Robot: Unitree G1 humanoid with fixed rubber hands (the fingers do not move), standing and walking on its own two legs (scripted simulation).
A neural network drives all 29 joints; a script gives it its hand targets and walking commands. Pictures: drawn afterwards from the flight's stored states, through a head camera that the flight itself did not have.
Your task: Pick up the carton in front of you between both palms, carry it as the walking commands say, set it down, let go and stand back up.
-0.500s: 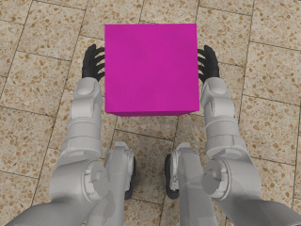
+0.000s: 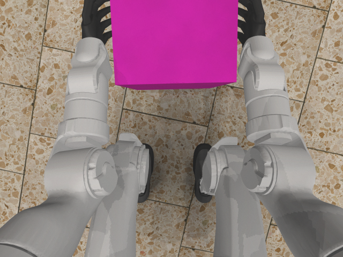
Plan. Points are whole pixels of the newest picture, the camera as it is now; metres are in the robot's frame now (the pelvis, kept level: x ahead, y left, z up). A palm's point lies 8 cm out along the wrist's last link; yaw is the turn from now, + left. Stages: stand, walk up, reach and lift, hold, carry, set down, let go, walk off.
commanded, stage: set down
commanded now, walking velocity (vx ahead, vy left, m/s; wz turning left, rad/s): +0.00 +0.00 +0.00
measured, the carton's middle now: (173, 41) +0.52 +0.01 -0.20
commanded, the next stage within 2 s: none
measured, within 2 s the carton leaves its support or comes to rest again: rests again in 0.80 s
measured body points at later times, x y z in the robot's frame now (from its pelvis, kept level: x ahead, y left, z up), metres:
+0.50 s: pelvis +0.01 +0.00 -0.06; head +0.35 +0.00 +0.23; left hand +0.53 +0.17 -0.21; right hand +0.55 -0.14 -0.21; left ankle +0.11 +0.11 -0.39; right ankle +0.11 -0.11 -0.39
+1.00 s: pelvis +0.00 +0.00 -0.07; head +0.35 +0.00 +0.20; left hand +0.53 +0.17 -0.23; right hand +0.55 -0.14 -0.24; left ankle +0.11 +0.11 -0.39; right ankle +0.11 -0.11 -0.39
